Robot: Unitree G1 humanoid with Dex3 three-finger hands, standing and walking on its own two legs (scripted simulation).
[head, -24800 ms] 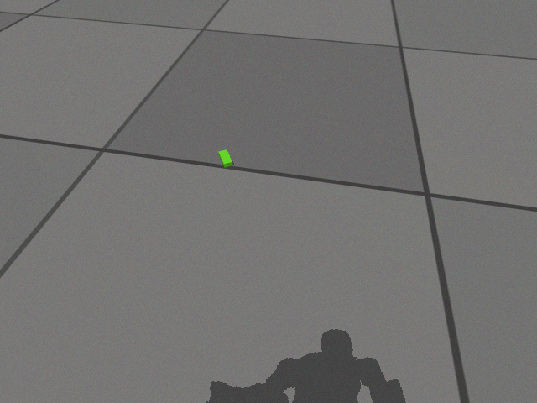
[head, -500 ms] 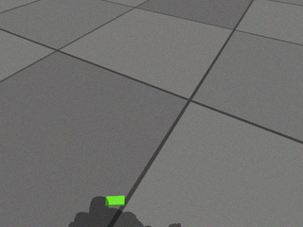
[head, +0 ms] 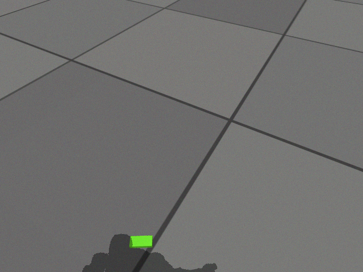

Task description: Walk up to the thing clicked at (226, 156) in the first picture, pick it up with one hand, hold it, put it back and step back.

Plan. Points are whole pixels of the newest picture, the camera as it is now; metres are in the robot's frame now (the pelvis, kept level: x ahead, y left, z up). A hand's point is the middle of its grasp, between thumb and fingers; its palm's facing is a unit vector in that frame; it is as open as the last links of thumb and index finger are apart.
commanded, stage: stand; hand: left
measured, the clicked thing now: (141, 241) +0.42 +0.22 -0.77
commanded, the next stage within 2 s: walk up in 0.76 s
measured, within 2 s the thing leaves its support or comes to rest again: neither
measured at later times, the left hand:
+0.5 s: hand out of the picture +0.08 +0.26 -0.16, palm faces -0.01 -0.94 -0.34, open 7.4 cm
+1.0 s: hand out of the picture +0.06 +0.27 -0.17, palm faces -0.02 -0.91 -0.40, open 7.4 cm
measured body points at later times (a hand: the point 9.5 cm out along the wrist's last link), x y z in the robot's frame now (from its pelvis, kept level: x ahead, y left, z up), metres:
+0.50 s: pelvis +0.01 +0.01 +0.00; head +0.02 +0.01 +0.45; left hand +0.08 +0.31 -0.13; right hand +0.09 -0.30 -0.13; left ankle -0.02 +0.11 -0.75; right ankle +0.00 -0.12 -0.75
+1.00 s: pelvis -0.04 +0.00 -0.02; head +0.02 -0.01 +0.43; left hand +0.06 +0.32 -0.14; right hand +0.08 -0.32 -0.14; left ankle -0.02 +0.11 -0.75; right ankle +0.00 -0.12 -0.75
